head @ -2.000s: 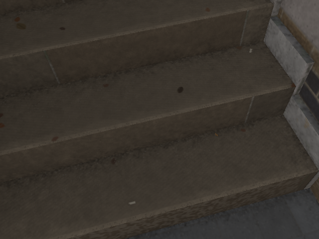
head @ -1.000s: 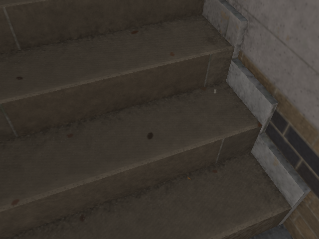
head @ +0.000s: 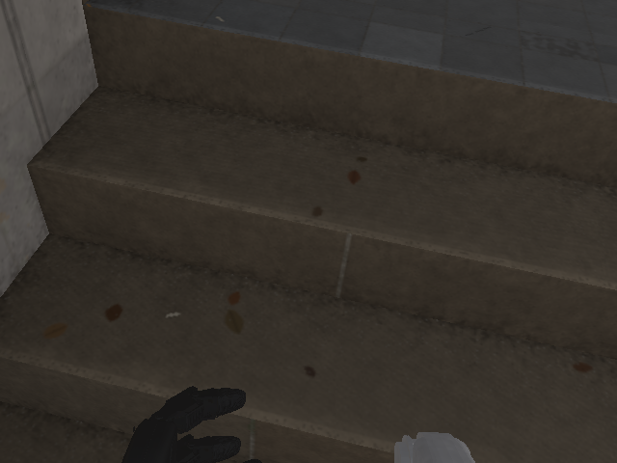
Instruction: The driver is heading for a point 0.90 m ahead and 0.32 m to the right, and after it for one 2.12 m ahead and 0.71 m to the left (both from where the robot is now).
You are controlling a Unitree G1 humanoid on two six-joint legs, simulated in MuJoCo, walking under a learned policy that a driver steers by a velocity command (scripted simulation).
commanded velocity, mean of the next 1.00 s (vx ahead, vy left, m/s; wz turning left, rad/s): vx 0.50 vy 0.00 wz -0.40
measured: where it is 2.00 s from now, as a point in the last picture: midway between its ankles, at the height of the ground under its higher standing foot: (486, 103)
